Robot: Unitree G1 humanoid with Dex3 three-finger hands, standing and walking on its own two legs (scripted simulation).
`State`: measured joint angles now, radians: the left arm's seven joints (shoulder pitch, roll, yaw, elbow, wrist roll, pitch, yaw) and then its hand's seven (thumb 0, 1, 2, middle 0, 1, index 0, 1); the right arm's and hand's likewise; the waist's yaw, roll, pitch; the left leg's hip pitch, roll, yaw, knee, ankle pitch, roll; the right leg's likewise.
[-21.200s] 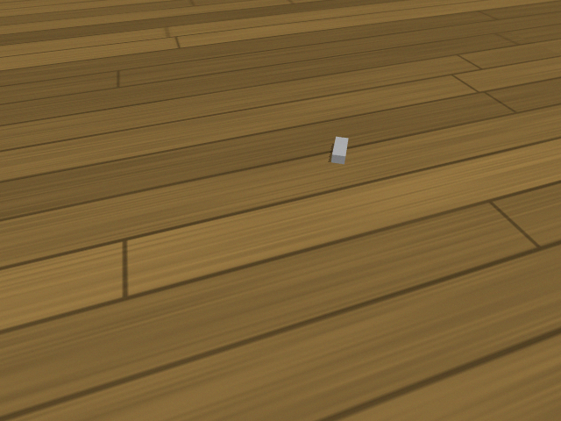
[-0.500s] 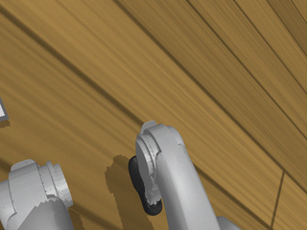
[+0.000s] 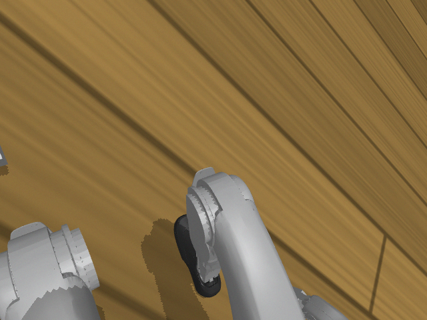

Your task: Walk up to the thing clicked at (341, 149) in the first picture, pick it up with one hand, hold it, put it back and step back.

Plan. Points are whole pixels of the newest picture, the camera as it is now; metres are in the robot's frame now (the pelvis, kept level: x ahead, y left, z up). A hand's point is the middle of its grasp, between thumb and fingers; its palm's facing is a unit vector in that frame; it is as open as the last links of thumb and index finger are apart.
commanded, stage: close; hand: left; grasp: from above
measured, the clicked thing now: out of the picture +0.44 +0.32 -0.27
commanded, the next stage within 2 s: settle in 0.64 s
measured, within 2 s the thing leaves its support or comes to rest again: leaves its support in 1.06 s
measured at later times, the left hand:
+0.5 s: hand out of the picture +0.43 +0.32 -0.25, palm faces -0.42 -0.16 -0.89, open 10.6 cm
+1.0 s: hand out of the picture +0.44 +0.33 -0.24, palm faces -0.42 -0.17 -0.89, open 10.6 cm
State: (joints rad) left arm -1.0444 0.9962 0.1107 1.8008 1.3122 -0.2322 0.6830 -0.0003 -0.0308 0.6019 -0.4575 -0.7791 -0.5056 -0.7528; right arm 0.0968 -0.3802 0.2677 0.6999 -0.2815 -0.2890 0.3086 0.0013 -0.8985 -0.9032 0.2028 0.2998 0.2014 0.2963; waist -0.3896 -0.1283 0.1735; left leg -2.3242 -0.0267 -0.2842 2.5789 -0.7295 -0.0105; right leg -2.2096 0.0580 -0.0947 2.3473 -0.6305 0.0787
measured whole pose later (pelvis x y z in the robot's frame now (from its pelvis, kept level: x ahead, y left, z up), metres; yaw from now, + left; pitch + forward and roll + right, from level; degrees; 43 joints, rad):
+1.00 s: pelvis +0.00 +0.00 +0.01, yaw +0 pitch +27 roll -16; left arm -1.05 1.01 0.13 1.75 1.30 -0.22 0.64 0.00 -0.06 0.54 -0.60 -0.67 -0.63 -0.61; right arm 0.12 -0.38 0.27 0.67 -0.27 -0.28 0.30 0.00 -0.91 -0.91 0.20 0.30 0.20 0.30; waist -0.39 -0.12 0.19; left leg -2.32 -0.03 -0.28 2.56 -0.73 -0.02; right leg -2.21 0.05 -0.10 2.33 -0.63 0.08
